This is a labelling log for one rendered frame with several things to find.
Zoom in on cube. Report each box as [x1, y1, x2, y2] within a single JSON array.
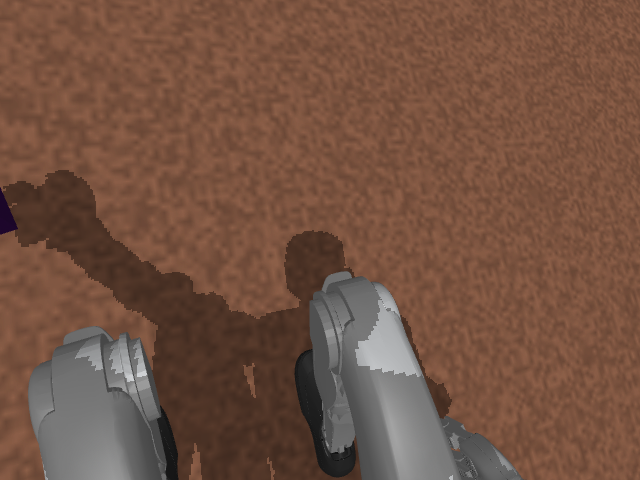
[[0, 188, 18, 235]]

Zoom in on right robot foot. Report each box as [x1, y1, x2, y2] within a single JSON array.
[[295, 349, 356, 477]]

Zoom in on right robot hand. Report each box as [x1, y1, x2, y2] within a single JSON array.
[[440, 416, 523, 480]]

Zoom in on left robot foot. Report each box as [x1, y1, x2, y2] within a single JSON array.
[[157, 406, 179, 480]]

